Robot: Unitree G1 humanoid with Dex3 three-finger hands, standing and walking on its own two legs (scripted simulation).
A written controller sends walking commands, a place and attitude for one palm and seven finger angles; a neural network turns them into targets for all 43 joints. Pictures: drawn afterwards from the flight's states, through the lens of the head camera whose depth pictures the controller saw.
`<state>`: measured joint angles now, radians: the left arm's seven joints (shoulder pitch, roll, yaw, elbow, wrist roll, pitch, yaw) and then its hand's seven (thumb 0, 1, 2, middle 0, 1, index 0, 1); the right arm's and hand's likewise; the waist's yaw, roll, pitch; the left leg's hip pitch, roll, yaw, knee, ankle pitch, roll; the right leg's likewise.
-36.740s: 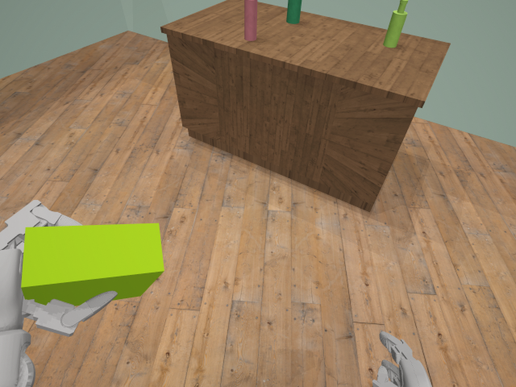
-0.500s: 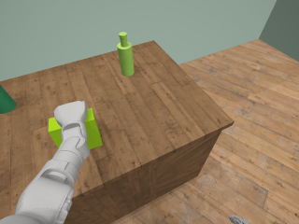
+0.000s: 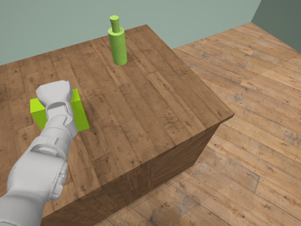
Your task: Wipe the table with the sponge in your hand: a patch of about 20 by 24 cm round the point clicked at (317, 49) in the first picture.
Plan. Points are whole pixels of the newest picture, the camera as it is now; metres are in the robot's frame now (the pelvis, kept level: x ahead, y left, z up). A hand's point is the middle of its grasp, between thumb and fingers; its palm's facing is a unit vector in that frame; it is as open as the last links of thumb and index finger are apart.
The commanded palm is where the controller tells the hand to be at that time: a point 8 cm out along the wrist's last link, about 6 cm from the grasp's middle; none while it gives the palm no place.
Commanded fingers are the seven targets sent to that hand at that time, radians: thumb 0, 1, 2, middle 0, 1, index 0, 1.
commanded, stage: wipe forward along the middle lane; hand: left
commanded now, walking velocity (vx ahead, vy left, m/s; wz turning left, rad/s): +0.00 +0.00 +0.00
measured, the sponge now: (64, 119) +0.43 +0.27 -0.02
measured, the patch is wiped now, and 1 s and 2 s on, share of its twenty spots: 1.00 1.00 1.00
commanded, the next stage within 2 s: slide back across to the first lane in 0.42 s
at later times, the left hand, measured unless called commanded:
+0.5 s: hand (54, 96) +0.49 +0.29 +0.02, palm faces -0.13 -0.01 -0.99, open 10.1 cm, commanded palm +0.47 +0.27 +0.06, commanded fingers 0.00 0.10 1.30 -1.20 -1.60 -1.20 -1.60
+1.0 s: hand (32, 100) +0.47 +0.35 +0.03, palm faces -0.14 -0.04 -0.99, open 10.1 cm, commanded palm +0.44 +0.33 +0.08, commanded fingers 0.00 0.10 1.30 -1.20 -1.60 -1.20 -1.60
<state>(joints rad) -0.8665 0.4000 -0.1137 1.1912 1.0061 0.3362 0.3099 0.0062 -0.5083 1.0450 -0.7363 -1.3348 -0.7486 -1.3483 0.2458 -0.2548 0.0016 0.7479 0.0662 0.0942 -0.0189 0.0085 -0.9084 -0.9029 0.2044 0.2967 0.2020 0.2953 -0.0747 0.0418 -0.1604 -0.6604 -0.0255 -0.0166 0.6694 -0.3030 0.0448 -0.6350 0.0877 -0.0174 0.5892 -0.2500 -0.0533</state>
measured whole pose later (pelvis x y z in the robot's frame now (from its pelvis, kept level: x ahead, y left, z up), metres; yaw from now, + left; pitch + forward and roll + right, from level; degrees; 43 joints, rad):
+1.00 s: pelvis +0.02 +0.04 +0.00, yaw -1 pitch +17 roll -4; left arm -0.84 0.54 0.00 1.19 1.05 0.25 0.24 0.01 -0.51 1.05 -0.74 -1.33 -0.75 -1.35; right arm 0.32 -0.25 -0.01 0.73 0.05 0.10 0.02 0.01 -0.91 -0.90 0.21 0.30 0.20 0.30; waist -0.09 0.04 -0.17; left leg -0.63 -0.04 0.00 0.67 -0.34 0.09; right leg -0.59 0.07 0.00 0.54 -0.26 -0.01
